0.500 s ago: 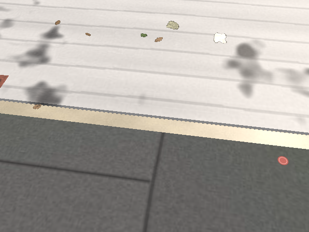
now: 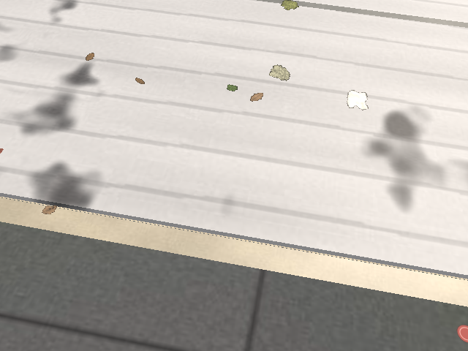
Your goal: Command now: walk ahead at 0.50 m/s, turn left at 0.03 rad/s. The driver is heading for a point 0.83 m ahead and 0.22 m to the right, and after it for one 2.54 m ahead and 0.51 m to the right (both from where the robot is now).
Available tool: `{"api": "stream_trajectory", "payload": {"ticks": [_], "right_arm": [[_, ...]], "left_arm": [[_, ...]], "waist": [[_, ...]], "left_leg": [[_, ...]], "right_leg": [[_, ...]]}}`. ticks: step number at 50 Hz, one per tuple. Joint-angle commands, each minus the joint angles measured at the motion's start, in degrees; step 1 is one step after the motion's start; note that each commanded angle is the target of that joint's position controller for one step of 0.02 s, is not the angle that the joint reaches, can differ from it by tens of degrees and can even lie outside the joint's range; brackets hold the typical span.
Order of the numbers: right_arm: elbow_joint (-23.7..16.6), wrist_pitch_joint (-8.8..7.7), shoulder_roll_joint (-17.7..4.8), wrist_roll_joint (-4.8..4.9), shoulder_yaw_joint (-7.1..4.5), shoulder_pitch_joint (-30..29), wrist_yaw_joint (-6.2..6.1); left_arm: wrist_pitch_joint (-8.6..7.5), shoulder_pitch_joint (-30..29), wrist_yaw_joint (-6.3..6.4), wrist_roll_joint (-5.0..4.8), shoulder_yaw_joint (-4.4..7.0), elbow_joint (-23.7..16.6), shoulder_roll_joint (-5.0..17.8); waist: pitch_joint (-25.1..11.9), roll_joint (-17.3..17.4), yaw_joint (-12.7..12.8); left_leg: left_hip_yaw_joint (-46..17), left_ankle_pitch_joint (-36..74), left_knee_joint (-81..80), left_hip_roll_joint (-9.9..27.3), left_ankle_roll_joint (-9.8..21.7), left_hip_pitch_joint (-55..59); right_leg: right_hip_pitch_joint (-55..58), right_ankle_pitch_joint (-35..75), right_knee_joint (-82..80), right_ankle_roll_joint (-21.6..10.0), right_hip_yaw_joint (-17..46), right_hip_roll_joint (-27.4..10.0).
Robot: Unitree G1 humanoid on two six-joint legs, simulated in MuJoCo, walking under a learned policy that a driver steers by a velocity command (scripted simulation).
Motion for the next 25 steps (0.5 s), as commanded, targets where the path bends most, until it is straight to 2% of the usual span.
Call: {"api": "stream_trajectory", "payload": {"ticks": [1, 3, 5, 9, 12, 14, 16, 17, 18, 19, 20, 21, 22, 23, 24, 25], "right_arm": [[-1.93, -1.29, -6.36, -0.07, -1.68, 1.28, 0.04], [-0.75, -1.77, -7.78, 0.14, -2.09, 2.12, -0.24], [0.42, -1.70, -8.62, 0.16, -2.29, 3.58, -0.72], [2.71, -1.25, -9.91, 0.67, -2.40, 7.10, -1.34], [4.97, -0.62, -10.54, 1.06, -2.50, 10.76, -1.45], [6.17, 0.04, -10.77, 1.20, -2.62, 11.98, -1.63], [6.90, 0.71, -11.31, 1.27, -2.86, 12.03, -1.90], [6.98, 1.01, -11.72, 1.24, -2.97, 11.42, -2.01], [6.91, 1.35, -11.79, 1.25, -2.89, 10.34, -2.13], [6.46, 1.51, -10.33, 0.80, -2.23, 10.35, -2.29], [4.60, 0.74, -5.63, -0.03, -0.55, 14.56, -2.06], [5.58, -0.49, -2.62, 0.08, 0.44, 17.62, -1.70], [4.92, -1.37, -8.75, 1.59, -1.13, 12.35, -1.24], [3.45, -1.88, -9.90, 2.45, -1.48, 7.69, -1.10], [3.01, -1.92, -9.39, 1.93, -1.47, 5.16, -1.40], [3.06, -1.52, -8.74, 1.24, -1.72, 4.85, -1.59]], "left_arm": [[0.16, 0.92, 0.13, 0.40, 1.15, -3.54, 3.77], [0.87, -1.69, 0.34, 0.85, 0.95, -4.53, 3.04], [0.90, -5.62, 0.29, 1.13, 0.75, -5.67, 2.63], [0.20, -13.51, -0.51, 0.81, 0.06, -7.51, 1.38], [-0.16, -18.51, -1.28, 0.33, -0.12, -9.31, 1.66], [-0.43, -20.39, -1.90, 0.23, -0.06, -10.45, 2.25], [-0.69, -19.53, -2.36, 0.30, 0.19, -10.62, 3.21], [-0.80, -17.23, -2.38, 0.37, 0.59, -10.11, 4.10], [-0.86, -11.63, -2.18, 0.53, 1.47, -8.51, 5.50], [-0.82, -2.41, -1.65, 0.76, 2.89, -5.80, 8.45], [-0.59, 5.77, -1.15, 1.79, 4.23, -4.59, 13.98], [-0.07, 8.42, -1.38, 0.86, 4.06, -3.37, 13.18], [0.03, 6.49, -1.27, 0.22, 2.71, -3.67, 8.90], [0.06, 2.08, -1.08, 0.28, 2.26, -4.41, 7.58], [0.05, -1.45, -1.05, 0.76, 1.89, -4.96, 6.34], [-0.16, -3.73, -1.21, 1.38, 1.45, -5.30, 4.78]], "waist": [[-3.22, 7.38, 0.26], [-1.56, 6.18, 0.41], [-0.30, 5.08, -0.53], [1.41, 4.88, -3.30], [2.54, 4.73, -5.06], [2.97, 5.09, -5.04], [2.13, 5.91, -3.86], [0.65, 6.67, -2.35], [-2.71, 6.73, 0.98], [-9.13, 5.47, 4.77], [-18.91, -3.75, 5.29], [-24.16, -13.33, 4.82], [-17.59, -8.12, 6.03], [-9.99, -5.45, 4.92], [-5.66, -2.19, 3.43], [-3.03, -2.02, 1.58]], "left_leg": [[-17.25, 6.88, -15.14, 15.00, 10.90, 10.32], [-14.41, 9.18, -17.06, 14.88, 11.48, 8.49], [-11.91, 10.11, -18.02, 14.24, 11.00, 8.81], [-7.07, 9.74, -18.34, 12.27, 8.69, 9.25], [-7.32, 9.04, -16.86, 14.09, 8.38, 13.68], [-7.94, 11.21, -14.60, 15.90, 7.76, 18.09], [-8.32, 16.20, -11.67, 17.04, 6.75, 21.37], [-7.85, 23.07, -8.77, 16.72, 6.08, 22.10], [-6.08, 32.13, -2.31, 14.92, 4.93, 21.37], [-3.74, 32.49, 8.79, 11.88, 3.22, 16.12], [-0.55, 14.47, 29.92, 5.81, -0.35, -3.31], [-5.18, -24.05, 42.93, -1.48, -2.21, -17.74], [-9.11, -23.93, 48.40, 1.91, -1.44, -24.31], [-7.15, -18.41, 47.59, 4.88, -0.82, -26.47], [-5.75, -13.54, 44.71, 7.18, -0.98, -24.80], [-5.81, -10.21, 41.62, 8.91, -1.27, -21.84]], "right_leg": [[-10.86, 4.50, -1.69, 0.88, 2.54, -4.74], [-12.52, 8.32, -6.09, 1.94, 2.25, -5.02], [-14.15, 14.73, -12.71, 2.50, 2.22, -5.03], [-11.03, 25.74, -26.25, 2.20, 0.28, -2.77], [-11.21, 26.11, -30.99, 1.46, 0.00, -1.64], [-12.34, 22.84, -33.31, 0.14, 0.30, -1.19], [-10.17, 18.54, -34.97, -1.37, -0.27, -0.34], [-6.15, 16.56, -35.65, -2.27, -1.47, 0.91], [2.24, 16.74, -37.19, -3.60, -3.32, 2.75], [16.50, 18.81, -35.86, -5.65, -2.22, 1.51], [39.63, 17.99, -34.37, -12.71, 17.06, -12.42], [48.77, 7.76, -42.73, -17.97, 37.86, -19.22], [44.48, 0.55, -45.39, -15.50, 35.30, -17.52], [36.26, 1.96, -47.04, -13.48, 27.84, -15.77], [28.33, 6.23, -48.93, -12.65, 22.49, -13.61], [22.15, 10.74, -50.91, -12.08, 18.45, -11.65]]}}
